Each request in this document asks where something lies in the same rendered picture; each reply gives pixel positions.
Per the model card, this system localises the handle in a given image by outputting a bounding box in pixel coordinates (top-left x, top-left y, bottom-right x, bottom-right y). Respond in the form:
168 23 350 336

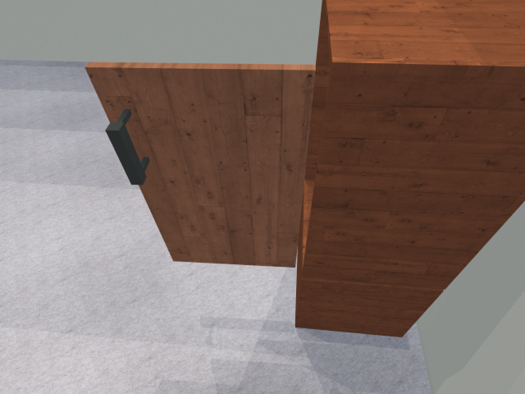
105 109 150 185

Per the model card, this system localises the cupboard door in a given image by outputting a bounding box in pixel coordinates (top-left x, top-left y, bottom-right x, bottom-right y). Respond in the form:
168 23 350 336
85 62 316 268

